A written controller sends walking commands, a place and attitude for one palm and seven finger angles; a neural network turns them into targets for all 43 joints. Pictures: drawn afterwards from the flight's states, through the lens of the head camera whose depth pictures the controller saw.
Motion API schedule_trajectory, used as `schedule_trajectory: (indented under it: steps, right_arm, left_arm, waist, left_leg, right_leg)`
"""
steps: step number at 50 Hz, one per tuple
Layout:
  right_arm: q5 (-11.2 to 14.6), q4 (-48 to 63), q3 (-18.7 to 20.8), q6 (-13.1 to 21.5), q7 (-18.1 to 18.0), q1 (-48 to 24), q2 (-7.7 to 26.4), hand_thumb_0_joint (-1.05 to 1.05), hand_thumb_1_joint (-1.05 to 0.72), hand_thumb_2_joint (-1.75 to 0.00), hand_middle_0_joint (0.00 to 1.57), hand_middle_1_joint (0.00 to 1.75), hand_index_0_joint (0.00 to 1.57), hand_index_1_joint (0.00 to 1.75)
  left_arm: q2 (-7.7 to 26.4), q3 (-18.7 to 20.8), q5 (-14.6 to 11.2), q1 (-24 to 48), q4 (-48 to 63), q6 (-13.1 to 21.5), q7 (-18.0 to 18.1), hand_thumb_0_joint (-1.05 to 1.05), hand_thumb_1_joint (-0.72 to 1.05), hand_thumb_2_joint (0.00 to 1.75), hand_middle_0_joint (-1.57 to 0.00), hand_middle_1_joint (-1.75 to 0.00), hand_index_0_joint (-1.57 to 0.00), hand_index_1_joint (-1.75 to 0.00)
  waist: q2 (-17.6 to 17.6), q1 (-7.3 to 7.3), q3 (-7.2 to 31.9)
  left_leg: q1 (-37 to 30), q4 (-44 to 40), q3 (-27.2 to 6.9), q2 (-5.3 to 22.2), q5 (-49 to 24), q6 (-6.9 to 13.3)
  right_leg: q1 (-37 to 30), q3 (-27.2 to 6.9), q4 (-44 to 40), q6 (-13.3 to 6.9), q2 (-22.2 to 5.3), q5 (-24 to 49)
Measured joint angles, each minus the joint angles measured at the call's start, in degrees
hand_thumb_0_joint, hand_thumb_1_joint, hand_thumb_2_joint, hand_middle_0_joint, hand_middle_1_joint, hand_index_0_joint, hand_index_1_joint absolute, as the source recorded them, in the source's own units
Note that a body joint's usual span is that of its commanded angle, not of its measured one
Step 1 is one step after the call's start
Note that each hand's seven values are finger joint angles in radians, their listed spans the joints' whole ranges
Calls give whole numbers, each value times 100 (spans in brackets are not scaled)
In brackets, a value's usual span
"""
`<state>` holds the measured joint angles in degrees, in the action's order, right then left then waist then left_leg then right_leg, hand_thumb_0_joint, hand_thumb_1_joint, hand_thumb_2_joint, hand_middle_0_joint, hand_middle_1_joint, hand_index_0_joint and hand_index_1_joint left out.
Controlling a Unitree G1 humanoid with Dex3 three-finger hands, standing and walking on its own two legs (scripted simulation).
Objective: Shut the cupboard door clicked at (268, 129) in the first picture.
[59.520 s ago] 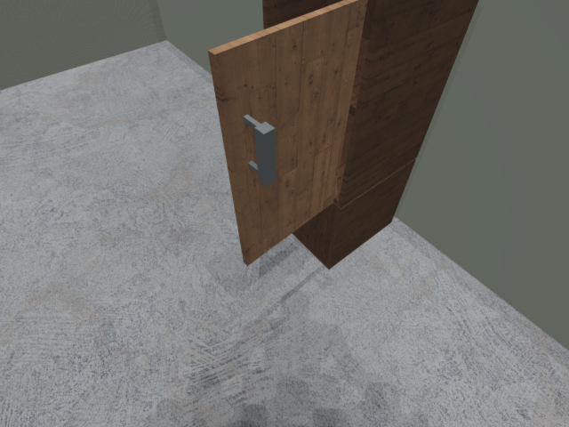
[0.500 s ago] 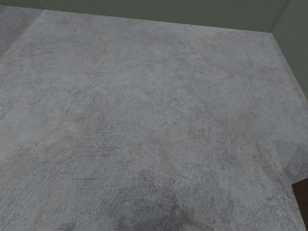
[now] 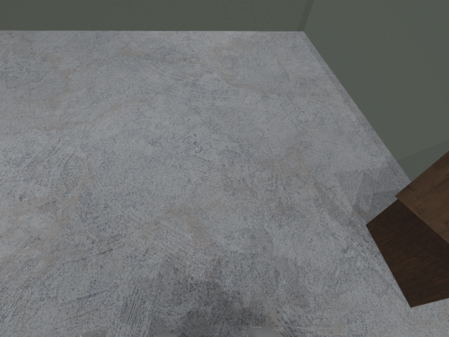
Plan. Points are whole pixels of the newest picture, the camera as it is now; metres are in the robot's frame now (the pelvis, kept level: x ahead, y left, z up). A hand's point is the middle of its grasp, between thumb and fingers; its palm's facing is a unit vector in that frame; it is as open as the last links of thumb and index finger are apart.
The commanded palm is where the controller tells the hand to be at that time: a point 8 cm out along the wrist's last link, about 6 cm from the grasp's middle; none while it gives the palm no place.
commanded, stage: turn to face it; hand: left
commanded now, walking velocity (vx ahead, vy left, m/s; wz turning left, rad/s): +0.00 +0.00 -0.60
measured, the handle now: out of the picture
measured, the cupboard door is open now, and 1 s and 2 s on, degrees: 23 23 23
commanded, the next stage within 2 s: take the last steps up to it in 1.36 s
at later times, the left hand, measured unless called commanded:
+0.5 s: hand (153, 327) +0.15 +0.14 -0.15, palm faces -0.29 -0.92 -0.25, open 7.4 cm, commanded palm none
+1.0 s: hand (167, 290) +0.22 +0.12 -0.16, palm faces -0.54 -0.82 -0.21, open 7.4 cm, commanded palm none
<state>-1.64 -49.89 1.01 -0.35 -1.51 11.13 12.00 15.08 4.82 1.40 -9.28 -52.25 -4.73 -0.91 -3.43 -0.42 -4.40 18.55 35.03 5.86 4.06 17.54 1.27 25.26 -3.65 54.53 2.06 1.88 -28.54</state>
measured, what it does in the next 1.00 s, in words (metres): steps on the spot, turning right: right foot, then left foot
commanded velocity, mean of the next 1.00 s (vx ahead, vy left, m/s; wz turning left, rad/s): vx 0.00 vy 0.00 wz -0.58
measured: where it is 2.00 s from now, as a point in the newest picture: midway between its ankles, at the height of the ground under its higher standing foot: outside the picture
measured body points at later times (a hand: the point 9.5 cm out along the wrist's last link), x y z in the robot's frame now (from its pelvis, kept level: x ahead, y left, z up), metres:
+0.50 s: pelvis +0.00 -0.03 +0.00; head +0.04 -0.05 +0.45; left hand +0.17 +0.18 -0.13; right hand -0.03 -0.30 -0.15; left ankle +0.02 +0.10 -0.67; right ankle -0.05 -0.14 -0.73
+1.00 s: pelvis +0.02 +0.00 +0.01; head +0.07 +0.00 +0.46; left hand +0.25 +0.17 -0.14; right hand -0.08 -0.24 -0.12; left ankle +0.07 +0.09 -0.73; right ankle -0.09 -0.11 -0.67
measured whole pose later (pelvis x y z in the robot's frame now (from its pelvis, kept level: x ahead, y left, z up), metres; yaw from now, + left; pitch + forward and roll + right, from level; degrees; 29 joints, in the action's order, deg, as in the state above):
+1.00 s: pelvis +0.02 +0.00 +0.01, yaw -35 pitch +1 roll -3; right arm -1.8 -52.2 1.5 -0.7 -1.2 13.3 11.3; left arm 15.2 5.4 1.4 -7.5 -52.4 -5.0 -1.9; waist -0.4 0.2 -5.1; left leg 13.2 29.2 13.1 8.7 16.0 0.3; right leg 23.5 2.6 52.2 3.2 -2.1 -25.6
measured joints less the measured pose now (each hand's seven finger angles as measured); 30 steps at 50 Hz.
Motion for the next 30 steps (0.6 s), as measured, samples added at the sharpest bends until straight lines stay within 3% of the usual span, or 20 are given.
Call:
schedule_trajectory:
  steps: [3, 6, 13, 17, 20, 23, 26, 30]
  right_arm:
    - [-24, -22, -42, -10, -17, 104, -78, 1, -91, -89, 21, 30, 21, 30]
    - [-17, -86, -34, -18, -14, 183, -115, 1, -91, -89, 21, 30, 21, 30]
    - [-23, -270, 88, -56, 51, 302, -56, 1, -90, -89, 21, 30, 21, 30]
    - [25, -321, 179, -121, 98, 446, 71, 1, -90, -89, 21, 30, 21, 30]
    - [56, -404, 248, -326, 61, 277, 299, 1, -91, -89, 21, 30, 21, 30]
    - [59, -387, 252, -371, 40, 78, 348, 1, -91, -89, 20, 30, 20, 30]
    - [60, -265, 229, -320, 70, -29, 308, 1, -91, -89, 20, 30, 20, 30]
    - [78, -125, 195, -267, 81, -137, 232, 1, -91, -89, 20, 30, 20, 30]
  left_arm:
    - [49, 56, -3, 53, 26, -12, -64, 1, 90, 90, -20, -30, -20, -30]
    - [51, 80, -8, 99, 70, -28, -98, 1, 91, 90, -20, -30, -20, -30]
    - [-43, 35, -1, 262, 97, -21, -115, 1, 91, 90, -19, -30, -20, -30]
    - [-64, -54, 9, 266, 195, 121, -112, 1, 91, 90, -20, -30, -20, -30]
    - [-250, -126, -1, 287, 147, 271, -5, 1, 90, 90, -20, -30, -20, -30]
    - [-326, -160, -12, 161, 121, 277, 75, 1, 90, 90, -20, -30, -20, -30]
    - [-322, -175, 2, 46, 55, 238, 89, 1, 90, 90, -20, -30, -20, -30]
    - [-277, -161, 31, -52, 8, 199, 58, 1, 90, 90, -20, -30, -21, -30]
  waist:
    - [54, -10, -47]
    - [139, -6, -68]
    - [366, 132, -96]
    - [411, 174, -4]
    - [701, 184, -92]
    - [665, 169, -131]
    - [530, 162, -93]
    - [348, 81, -29]
  left_leg:
    - [-240, -356, 165, 143, -145, 6]
    - [-395, -598, 348, 271, -248, -9]
    - [-439, -455, 792, 565, -122, -133]
    - [-227, 196, 1014, 703, 217, -306]
    - [408, 1667, 215, 533, 1198, -458]
    - [881, 2635, -172, 255, 995, -558]
    - [1021, 2566, -274, 148, 687, -622]
    - [809, 1709, -343, 27, 625, -617]
  right_leg:
    - [248, 296, 892, 86, -102, 151]
    - [218, 471, 832, 142, -246, 287]
    - [-375, 704, -690, 62, -383, 286]
    - [-1080, 773, -2264, -148, -386, 1125]
    - [-937, 684, -2039, -210, -218, 890]
    - [-990, 464, -2254, -210, -163, 1113]
    - [-1050, 277, -2477, -213, -133, 1259]
    - [-1003, 31, -2518, -163, -83, 1297]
